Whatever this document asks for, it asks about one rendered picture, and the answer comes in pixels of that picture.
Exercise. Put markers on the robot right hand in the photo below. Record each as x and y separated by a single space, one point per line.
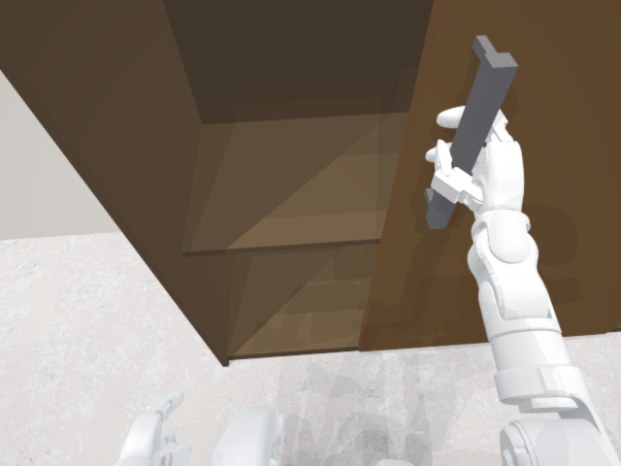
498 169

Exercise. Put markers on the handle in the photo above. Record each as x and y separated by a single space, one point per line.
492 81

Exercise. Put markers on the robot left hand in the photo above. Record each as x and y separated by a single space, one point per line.
166 448

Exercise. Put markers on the left robot thigh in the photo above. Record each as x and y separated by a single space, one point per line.
253 436

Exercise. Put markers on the right robot upper arm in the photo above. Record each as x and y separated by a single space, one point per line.
554 442

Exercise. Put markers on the robot right forearm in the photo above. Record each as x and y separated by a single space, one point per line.
534 368

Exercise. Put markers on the wardrobe door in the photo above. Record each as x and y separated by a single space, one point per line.
563 108

